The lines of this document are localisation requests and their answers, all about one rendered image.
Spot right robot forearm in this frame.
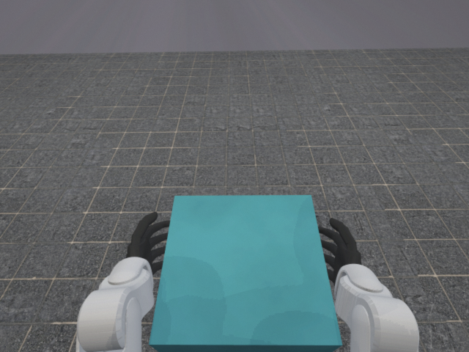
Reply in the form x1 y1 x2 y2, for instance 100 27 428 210
334 264 419 352

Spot robot left hand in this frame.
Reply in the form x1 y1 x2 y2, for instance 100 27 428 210
126 212 170 275

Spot carton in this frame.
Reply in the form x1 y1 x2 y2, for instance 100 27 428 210
149 195 342 352

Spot left robot forearm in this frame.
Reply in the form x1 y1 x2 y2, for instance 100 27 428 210
75 257 155 352

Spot robot right hand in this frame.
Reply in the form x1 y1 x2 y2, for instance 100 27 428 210
318 218 362 286

